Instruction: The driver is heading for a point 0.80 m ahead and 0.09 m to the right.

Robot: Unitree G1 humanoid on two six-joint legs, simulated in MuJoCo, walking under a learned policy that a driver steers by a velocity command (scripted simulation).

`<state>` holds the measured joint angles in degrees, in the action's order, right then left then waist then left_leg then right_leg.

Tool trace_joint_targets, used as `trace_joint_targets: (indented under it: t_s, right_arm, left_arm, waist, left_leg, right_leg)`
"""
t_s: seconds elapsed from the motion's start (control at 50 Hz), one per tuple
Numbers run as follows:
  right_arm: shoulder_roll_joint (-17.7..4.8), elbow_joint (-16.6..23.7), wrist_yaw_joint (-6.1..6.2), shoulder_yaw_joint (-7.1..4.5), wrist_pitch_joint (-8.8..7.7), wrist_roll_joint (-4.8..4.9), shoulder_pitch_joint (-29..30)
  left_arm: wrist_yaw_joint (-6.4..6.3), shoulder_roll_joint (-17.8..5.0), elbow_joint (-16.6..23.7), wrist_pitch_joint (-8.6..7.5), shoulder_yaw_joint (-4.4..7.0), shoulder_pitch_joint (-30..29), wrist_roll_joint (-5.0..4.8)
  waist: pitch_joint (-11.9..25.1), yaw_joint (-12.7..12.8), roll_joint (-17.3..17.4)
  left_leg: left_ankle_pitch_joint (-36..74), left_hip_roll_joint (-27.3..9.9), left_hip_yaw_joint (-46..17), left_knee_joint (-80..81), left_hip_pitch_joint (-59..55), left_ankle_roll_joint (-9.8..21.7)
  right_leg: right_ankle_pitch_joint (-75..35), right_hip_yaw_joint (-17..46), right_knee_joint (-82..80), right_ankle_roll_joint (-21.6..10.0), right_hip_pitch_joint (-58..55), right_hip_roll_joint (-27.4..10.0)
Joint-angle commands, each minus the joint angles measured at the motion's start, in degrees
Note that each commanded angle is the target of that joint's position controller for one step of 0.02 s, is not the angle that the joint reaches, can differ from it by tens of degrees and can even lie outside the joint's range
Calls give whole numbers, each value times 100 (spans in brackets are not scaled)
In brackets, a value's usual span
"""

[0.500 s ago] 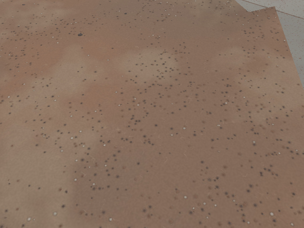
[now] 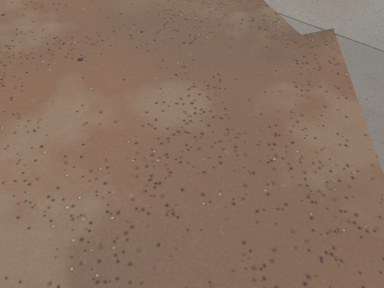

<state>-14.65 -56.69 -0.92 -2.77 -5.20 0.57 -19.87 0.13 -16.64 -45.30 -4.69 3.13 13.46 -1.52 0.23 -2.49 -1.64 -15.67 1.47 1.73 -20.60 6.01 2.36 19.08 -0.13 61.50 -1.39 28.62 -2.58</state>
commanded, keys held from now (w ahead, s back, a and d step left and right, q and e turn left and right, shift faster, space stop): w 1.00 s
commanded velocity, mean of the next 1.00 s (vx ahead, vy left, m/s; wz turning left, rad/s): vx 0.48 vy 0.00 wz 0.00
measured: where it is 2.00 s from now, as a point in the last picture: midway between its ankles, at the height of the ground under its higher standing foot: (187, 209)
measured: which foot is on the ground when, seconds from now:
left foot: down 0.00-0.28, up 0.30-0.80, down 0.82-1.00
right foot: up 0.00-0.24, down 0.26-0.84, up 0.86-1.00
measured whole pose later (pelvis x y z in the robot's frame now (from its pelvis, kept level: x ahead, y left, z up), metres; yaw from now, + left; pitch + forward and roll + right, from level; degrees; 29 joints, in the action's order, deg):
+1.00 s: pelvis +0.55 +0.00 +0.00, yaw +0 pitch +1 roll +1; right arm -14.8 -51.9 -1.7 -2.9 -5.2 -0.3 -12.6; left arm -0.2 -16.8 -50.0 -4.6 3.2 14.7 -1.1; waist -1.8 -1.0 -2.4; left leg -8.2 2.7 3.4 -21.3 14.0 3.4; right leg 17.4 1.6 63.8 -1.7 29.4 -5.4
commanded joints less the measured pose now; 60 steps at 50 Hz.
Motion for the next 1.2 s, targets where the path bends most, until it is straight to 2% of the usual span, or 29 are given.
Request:
trace_joint_targets:
  t_s: [0.02, 0.08, 0.18, 0.22, 0.24, 0.26, 0.28, 0.3, 0.32, 0.34, 0.36, 0.4, 0.44, 0.54, 0.62, 0.7, 0.78, 0.8, 0.82, 0.84, 0.86, 0.88, 0.9, 0.92, 0.94, 1.0, 1.06, 1.12, 1.2]
  right_arm:
    - [-676, 180, 84, -67, 49, -1, -139]
    - [-1011, 210, 159, -114, 59, -9, -72]
    - [-1078, 32, 146, -172, 48, 100, -301]
    - [-1164, 44, 144, -212, 92, 75, -207]
    - [-1144, 61, 144, -207, 135, 53, -149]
    - [-1020, 122, 153, -154, 165, -7, -133]
    - [-385, 274, 117, 29, 118, -89, -692]
    - [-231, 193, 66, 104, -11, 1, -857]
    - [-871, 339, 24, -77, -110, 177, -315]
    - [-989, 507, 23, -103, -162, 249, 193]
    - [-906, 534, 66, -108, -153, 162, 423]
    - [-719, 464, 104, -121, -33, 46, 170]
    - [-527, 442, 129, -99, 94, 28, 113]
    - [-530, 813, 110, -100, 93, -77, 1162]
    - [-369, 1047, 24, -15, 10, -25, 1963]
    - [-412, 1320, -99, 20, -41, 27, 2533]
    - [-726, 1320, -174, -85, -97, 47, 2104]
    - [-928, 1098, -148, -207, -102, 40, 1355]
    - [-1264, 812, -93, -347, -97, -8, 278]
    - [-1867, 661, -51, -511, -46, -93, -524]
    - [-1437, 603, -58, -388, -20, -15, -601]
    - [-1114, 666, -49, -272, -24, 20, -137]
    - [-926, 786, -35, -218, -22, 0, 333]
    - [-697, 832, -57, -145, -26, -36, 704]
    - [-629, 854, -58, -119, -60, -98, 890]
    - [-689, 758, -73, -142, -123, -96, 919]
    - [-849, 628, 15, -171, -119, -77, 726]
    - [-893, 517, 96, -155, -52, -82, 545]
    - [-935, 278, 152, -142, 76, -26, 210]
  left_arm:
    - [149, -124, 642, -100, -1, -770, 40]
    - [194, 44, 848, -84, -101, -1365, 28]
    - [194, -323, 1022, -52, -10, -1668, -10]
    - [184, -537, 921, -51, 102, -1212, 29]
    - [155, -696, 703, -31, 215, -502, 40]
    - [104, -888, 423, 8, 333, 464, 30]
    - [61, -1454, 299, 42, 450, 1169, 171]
    - [108, -1246, 220, 50, 370, 1278, 124]
    - [131, -888, 276, 17, 242, 781, 84]
    - [135, -710, 342, -9, 185, 326, 92]
    - [168, -571, 347, -40, 137, -19, 134]
    - [196, -424, 337, -129, 109, -338, 203]
    - [195, -443, 226, -192, 113, -280, 175]
    - [60, -658, -64, -171, 168, 233, 145]
    - [-20, -779, -302, -116, 189, 675, 80]
    - [-37, -788, -562, 8, 207, 1052, 53]
    - [-74, -940, -612, 138, 264, 926, 42]
    - [-79, -897, -594, 178, 238, 831, 54]
    - [-95, -726, -498, 186, 149, 835, 114]
    - [-21, -95, -364, 73, -53, 1446, 155]
    - [-14, -158, -447, -73, -62, 1329, 83]
    - [13, -707, -295, -176, 90, 787, -91]
    - [2, -747, -189, -220, 93, 413, -131]
    - [-37, -697, -177, -200, 116, 157, -25]
    - [-57, -625, -180, -145, 146, 293, 20]
    - [-63, -321, -243, 35, 106, 455, 64]
    - [-75, -319, -31, 61, 105, -116, 139]
    - [-17, -84, 80, -13, 14, -672, 173]
    - [88, -185, 195, -36, 18, -1092, 147]
  waist:
    - [-390, -80, 607]
    - [-509, -178, 598]
    - [-657, -77, 677]
    - [-275, 271, 734]
    - [166, 659, 708]
    - [738, 1089, 594]
    - [1662, 969, -722]
    - [2283, 875, -1477]
    - [1286, 844, -955]
    - [589, 711, -599]
    - [133, 520, -117]
    - [75, 162, -296]
    - [22, 44, -212]
    - [-333, 272, -32]
    - [-447, 568, -38]
    - [-567, 715, -56]
    - [-188, 330, -338]
    - [276, -73, -324]
    - [1068, -490, -171]
    - [2027, -388, 1106]
    - [2319, -457, 1460]
    - [1409, -437, 1148]
    - [836, -280, 818]
    - [316, -119, 437]
    - [196, 122, 710]
    - [42, 354, 585]
    - [-240, 286, 431]
    - [-224, 113, 472]
    - [-68, -19, 571]
  left_leg:
    - [1773, -1422, -1308, 1097, -977, 996]
    - [1756, -1177, -775, 1304, -179, 863]
    - [2045, -1578, -706, 1236, -574, 697]
    - [3557, -1574, -528, 523, -837, 552]
    - [4312, -1393, -344, -347, -710, 435]
    - [4019, -1121, -177, -1584, -16, 260]
    - [1706, -415, 39, -3912, 1947, -47]
    - [-1588, 198, -613, -5227, 2892, -119]
    - [-1410, -194, -882, -5707, 3521, 14]
    - [-898, -483, -703, -5594, 3606, 119]
    - [-435, -732, -597, -5231, 3377, 131]
    - [47, -1020, -690, -4715, 2695, 77]
    - [198, -1060, -623, -4426, 2614, -4]
    - [1630, -1041, -549, -2745, 3372, -244]
    - [2454, -775, -285, -1522, 3022, -271]
    - [2090, -658, -302, -949, 3245, -149]
    - [1157, -345, -73, -668, 2363, 161]
    - [1194, -156, 107, -531, 1315, 323]
    - [1292, -559, -301, -806, -412, 610]
    - [460, -2097, -2863, -706, -2896, 1554]
    - [-205, -2433, -4402, 213, -3189, 1776]
    - [-468, -2209, -3605, 346, -2525, 1429]
    - [-177, -1995, -2821, 468, -1681, 1216]
    - [305, -1698, -2218, 715, -819, 1047]
    - [646, -1597, -1908, 888, -276, 1029]
    - [1212, -1411, -1351, 1301, 413, 1131]
    - [2321, -1323, -870, 1370, 396, 1125]
    - [3488, -928, -164, 1155, 587, 839]
    - [3489, -1132, -259, 747, -102, 720]
  right_leg:
    - [-588, 15, -887, 119, 1627, -341]
    - [-1495, -250, -2329, 210, 671, -100]
    - [-1958, -64, -3068, -87, 250, -20]
    - [-1713, -191, -3097, -304, -463, 172]
    - [-1624, -322, -3092, -454, -1395, 334]
    - [-1505, -162, -2966, -621, -2772, 182]
    - [-584, 2050, -3136, -1331, -4886, -1309]
    - [711, 4442, -4469, -1807, -5234, -2032]
    - [1286, 4040, -4735, -1494, -4476, -1856]
    - [931, 3195, -4831, -1309, -3615, -1654]
    - [149, 2457, -4993, -1173, -2758, -1369]
    - [-670, 1771, -5250, -1120, -1952, -1067]
    - [-926, 1403, -5478, -1210, -1659, -990]
    - [-1474, 824, -5693, -1170, -1905, -878]
    - [-1501, 437, -5695, -1012, -2049, -778]
    - [-1808, 449, -5351, -980, -2923, -1074]
    - [-3650, 460, -4480, -792, -3478, -1227]
    - [-4518, 242, -3595, -660, -3335, -985]
    - [-4047, 28, -2227, -472, -2470, -704]
    - [-1780, -266, 101, 17, 18, 174]
    - [1355, 524, 1060, 38, 982, 589]
    - [1144, 728, 1455, -93, 1557, 203]
    - [595, 532, 1261, -158, 1561, -131]
    - [143, 399, 840, -157, 1351, -348]
    - [-174, 447, 536, -123, 972, -530]
    - [-509, 380, 120, 36, 569, -656]
    - [-1303, 293, -918, 213, 944, -628]
    - [-2354, -49, -2336, 212, 234, -280]
    - [-2754, 37, -3099, 77, -54, -35]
